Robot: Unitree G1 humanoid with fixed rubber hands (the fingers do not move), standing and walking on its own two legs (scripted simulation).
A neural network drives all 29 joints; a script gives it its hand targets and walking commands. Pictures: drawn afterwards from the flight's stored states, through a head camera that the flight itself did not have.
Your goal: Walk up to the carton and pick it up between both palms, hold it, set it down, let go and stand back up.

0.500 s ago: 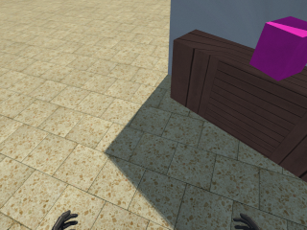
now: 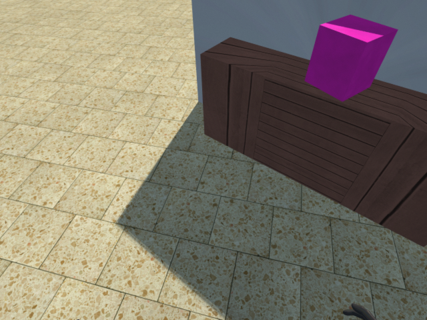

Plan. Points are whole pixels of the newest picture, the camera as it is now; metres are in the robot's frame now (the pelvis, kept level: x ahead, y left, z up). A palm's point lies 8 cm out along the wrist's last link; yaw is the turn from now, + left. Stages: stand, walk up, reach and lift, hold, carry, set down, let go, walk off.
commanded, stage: walk up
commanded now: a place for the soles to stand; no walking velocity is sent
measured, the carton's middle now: (346, 57) +1.11 -0.58 -0.04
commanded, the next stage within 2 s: none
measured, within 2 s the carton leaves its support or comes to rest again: neither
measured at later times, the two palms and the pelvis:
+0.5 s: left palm (105, 273) +0.27 +0.25 -0.11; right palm (413, 300) +0.19 -0.36 -0.06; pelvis +0.15 -0.03 +0.00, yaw -11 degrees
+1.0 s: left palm (173, 181) +0.51 +0.12 -0.10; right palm (415, 274) +0.25 -0.43 -0.11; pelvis +0.30 -0.12 -0.02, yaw -22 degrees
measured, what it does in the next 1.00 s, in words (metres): walks ahead, turning right: right foot, then left foot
